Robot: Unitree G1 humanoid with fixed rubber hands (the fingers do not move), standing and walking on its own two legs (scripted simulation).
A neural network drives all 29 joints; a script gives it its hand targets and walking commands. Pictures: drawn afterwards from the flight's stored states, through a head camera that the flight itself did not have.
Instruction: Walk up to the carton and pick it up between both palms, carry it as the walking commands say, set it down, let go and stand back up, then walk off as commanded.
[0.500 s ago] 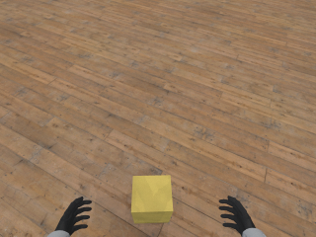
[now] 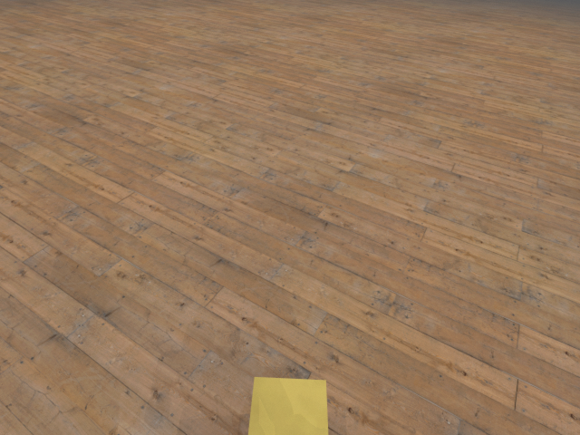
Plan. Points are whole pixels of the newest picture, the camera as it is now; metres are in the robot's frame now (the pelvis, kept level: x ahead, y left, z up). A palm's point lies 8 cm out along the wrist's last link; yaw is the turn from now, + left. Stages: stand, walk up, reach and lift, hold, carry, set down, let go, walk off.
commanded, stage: stand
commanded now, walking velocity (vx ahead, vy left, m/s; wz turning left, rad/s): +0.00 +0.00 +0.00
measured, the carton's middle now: (287, 430) +0.34 -0.02 -0.63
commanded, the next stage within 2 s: walk off in 1.36 s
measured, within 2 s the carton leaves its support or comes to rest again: neither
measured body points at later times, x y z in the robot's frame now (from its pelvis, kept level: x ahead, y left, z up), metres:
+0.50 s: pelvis -0.01 +0.00 +0.00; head -0.03 +0.01 +0.45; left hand -0.04 +0.23 -0.16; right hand -0.01 -0.22 -0.16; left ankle -0.04 +0.10 -0.73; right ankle -0.07 -0.10 -0.73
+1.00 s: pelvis -0.02 +0.00 +0.00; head -0.03 +0.01 +0.45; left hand -0.08 +0.20 -0.16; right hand -0.05 -0.20 -0.16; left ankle -0.04 +0.10 -0.73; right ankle -0.07 -0.10 -0.73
